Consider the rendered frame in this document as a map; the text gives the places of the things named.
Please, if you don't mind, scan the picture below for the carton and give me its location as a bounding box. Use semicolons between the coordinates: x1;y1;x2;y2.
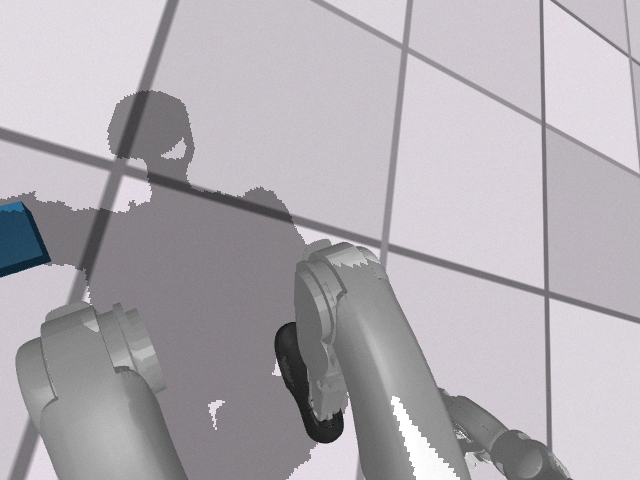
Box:
0;201;51;278

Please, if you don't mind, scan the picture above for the right robot foot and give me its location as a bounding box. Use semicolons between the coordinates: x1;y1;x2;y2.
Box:
274;322;344;444

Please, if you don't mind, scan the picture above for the right robot arm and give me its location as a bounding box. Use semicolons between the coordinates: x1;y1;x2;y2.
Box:
490;430;573;480

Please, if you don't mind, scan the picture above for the right robot hand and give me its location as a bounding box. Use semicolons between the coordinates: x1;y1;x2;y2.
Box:
438;387;509;469

